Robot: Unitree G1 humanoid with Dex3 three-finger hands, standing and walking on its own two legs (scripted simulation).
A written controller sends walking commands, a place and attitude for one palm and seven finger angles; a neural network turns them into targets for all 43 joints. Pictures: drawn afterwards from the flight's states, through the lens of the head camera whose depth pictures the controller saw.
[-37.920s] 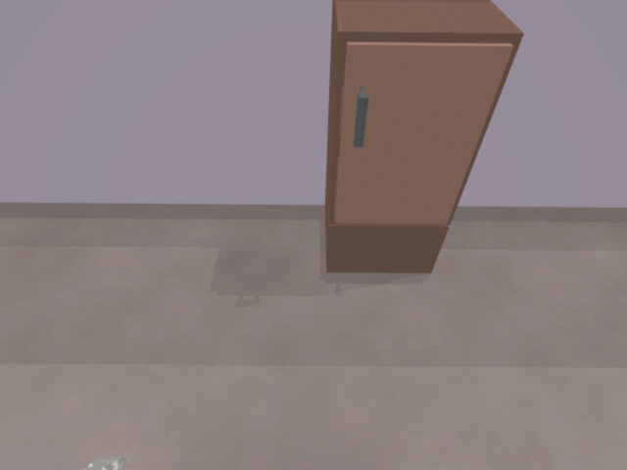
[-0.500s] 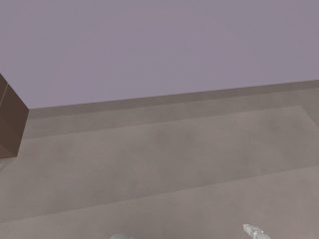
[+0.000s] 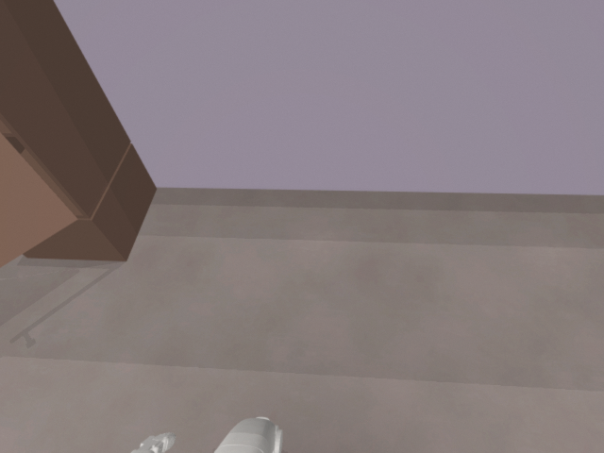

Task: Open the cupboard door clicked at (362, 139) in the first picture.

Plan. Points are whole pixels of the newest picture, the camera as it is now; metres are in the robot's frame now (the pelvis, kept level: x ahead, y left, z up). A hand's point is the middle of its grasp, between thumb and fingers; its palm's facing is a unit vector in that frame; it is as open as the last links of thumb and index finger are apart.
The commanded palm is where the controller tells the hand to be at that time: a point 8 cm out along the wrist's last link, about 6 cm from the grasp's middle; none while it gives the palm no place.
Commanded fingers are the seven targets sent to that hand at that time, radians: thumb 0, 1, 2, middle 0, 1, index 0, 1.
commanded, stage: turn to face it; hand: left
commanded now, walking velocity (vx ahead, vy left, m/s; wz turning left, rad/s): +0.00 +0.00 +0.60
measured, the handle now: out of the picture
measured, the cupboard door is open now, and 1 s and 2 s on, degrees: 50 50 50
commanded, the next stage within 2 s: take the last steps up to it in 1.18 s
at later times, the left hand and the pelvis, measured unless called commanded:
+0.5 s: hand out of the picture +0.01 +0.26 -0.17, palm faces +0.33 -0.91 -0.24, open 7.4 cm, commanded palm none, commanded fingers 0.00 0.90 0.90 -0.20 -0.30 -0.20 -0.30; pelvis +0.00 +0.03 +0.00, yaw +17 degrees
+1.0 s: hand out of the picture -0.04 +0.17 -0.16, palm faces +0.58 -0.78 -0.22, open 7.3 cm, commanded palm none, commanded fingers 0.00 0.90 0.90 -0.20 -0.30 -0.20 -0.30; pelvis +0.02 -0.02 +0.00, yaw +37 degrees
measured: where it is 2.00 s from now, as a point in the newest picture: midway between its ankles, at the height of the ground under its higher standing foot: outside the picture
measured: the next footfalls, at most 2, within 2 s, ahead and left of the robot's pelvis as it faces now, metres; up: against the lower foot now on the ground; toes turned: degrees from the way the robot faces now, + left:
left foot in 0.26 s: +0.03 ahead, +0.13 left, +0.00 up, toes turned +17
right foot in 0.72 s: +0.10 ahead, -0.12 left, +0.00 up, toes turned +24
